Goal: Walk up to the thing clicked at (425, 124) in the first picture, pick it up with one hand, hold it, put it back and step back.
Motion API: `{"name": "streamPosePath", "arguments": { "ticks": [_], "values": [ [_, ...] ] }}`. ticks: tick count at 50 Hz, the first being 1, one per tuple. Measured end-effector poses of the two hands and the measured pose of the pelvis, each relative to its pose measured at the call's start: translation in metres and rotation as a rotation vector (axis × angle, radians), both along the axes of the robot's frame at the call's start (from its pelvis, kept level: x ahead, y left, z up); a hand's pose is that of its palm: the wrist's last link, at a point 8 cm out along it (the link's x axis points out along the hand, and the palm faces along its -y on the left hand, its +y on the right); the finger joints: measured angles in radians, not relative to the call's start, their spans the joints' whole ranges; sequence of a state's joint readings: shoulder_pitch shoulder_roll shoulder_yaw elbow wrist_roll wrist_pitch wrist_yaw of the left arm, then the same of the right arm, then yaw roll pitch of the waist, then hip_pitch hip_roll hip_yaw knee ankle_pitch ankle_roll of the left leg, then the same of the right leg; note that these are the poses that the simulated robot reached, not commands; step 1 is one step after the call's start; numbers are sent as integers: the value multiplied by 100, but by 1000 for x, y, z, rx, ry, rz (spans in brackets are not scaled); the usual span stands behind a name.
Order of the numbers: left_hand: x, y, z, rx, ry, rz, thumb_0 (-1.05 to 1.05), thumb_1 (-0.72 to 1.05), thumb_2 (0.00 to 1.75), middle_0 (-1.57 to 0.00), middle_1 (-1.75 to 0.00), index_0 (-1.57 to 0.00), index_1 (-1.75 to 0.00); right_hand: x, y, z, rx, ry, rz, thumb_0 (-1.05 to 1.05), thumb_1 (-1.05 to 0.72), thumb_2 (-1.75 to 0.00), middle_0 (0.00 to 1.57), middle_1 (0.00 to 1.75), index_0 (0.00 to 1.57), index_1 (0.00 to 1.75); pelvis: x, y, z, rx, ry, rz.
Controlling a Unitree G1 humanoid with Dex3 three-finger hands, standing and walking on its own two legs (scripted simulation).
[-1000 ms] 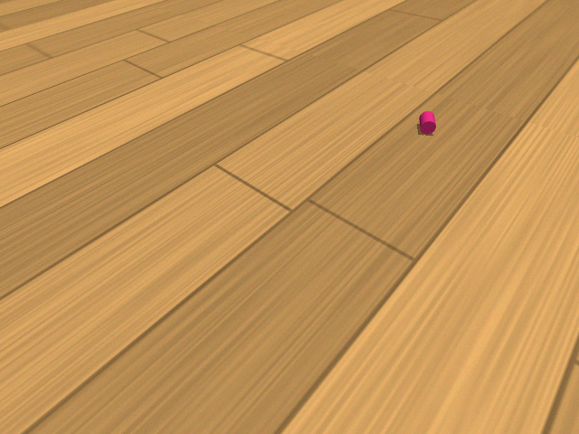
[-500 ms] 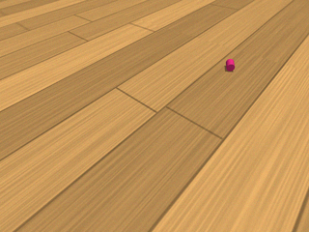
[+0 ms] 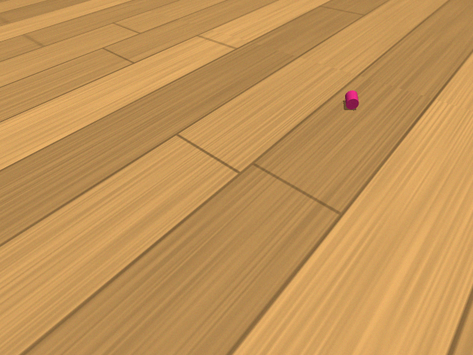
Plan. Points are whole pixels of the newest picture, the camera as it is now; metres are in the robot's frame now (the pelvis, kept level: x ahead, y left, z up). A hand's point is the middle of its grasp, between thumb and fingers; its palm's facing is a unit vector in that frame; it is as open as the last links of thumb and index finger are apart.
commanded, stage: stand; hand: left
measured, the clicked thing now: (351, 99) +2.02 -0.70 -0.74
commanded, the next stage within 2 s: walk up in 0.12 s
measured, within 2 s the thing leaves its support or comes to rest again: neither
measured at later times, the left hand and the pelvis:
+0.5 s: hand (163, 290) +0.29 +0.21 -0.12, palm faces -0.28 -0.80 -0.53, open 7.4 cm; pelvis +0.09 -0.07 -0.05, yaw -20 degrees
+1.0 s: hand (228, 185) +0.64 +0.10 -0.17, palm faces -0.62 -0.60 -0.50, open 7.4 cm; pelvis +0.38 -0.10 -0.04, yaw -41 degrees
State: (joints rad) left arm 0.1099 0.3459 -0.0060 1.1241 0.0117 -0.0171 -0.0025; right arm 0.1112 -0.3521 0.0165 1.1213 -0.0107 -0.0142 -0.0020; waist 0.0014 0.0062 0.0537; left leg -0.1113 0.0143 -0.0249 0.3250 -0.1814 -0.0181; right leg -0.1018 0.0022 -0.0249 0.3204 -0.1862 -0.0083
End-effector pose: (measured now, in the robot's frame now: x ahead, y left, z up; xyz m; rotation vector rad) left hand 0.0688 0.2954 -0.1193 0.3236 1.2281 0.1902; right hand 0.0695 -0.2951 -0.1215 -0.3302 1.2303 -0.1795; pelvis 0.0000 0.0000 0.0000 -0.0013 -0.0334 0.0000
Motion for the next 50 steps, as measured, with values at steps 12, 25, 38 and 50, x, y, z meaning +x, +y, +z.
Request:
{"name": "streamPosePath", "arguments": {
  "ticks": [12, 25, 38, 50],
  "values": [
    [20, 9, 5, 8, 54, -119, 1, 90, 90, -20, -30, -20, -30, 3, -22, 6, 15, -180, -89, 1, -90, -89, 20, 30, 20, 30, 8, 3, -8, 23, 38, -135],
    [225, -48, 45, 169, -210, -380, 1, 90, 90, -20, -30, -20, -30, -9, -134, -32, -35, -206, -316, 1, -90, -90, 20, 30, 20, 30, 89, -69, -45, 22, -4, -349],
    [306, -125, 38, 94, -41, -501, 1, 90, 90, -20, -30, -21, -30, 123, -143, 16, 46, -330, -337, 1, -91, -90, 20, 30, 20, 30, 209, -99, -5, 2, 9, -559],
    [588, -166, -8, 158, -89, -775, 1, 90, 90, -20, -30, -21, -30, 165, -130, 15, -140, -201, -658, 1, -91, -90, 20, 30, 20, 30, 379, -101, -38, 1, 29, -711]
  ]
}}
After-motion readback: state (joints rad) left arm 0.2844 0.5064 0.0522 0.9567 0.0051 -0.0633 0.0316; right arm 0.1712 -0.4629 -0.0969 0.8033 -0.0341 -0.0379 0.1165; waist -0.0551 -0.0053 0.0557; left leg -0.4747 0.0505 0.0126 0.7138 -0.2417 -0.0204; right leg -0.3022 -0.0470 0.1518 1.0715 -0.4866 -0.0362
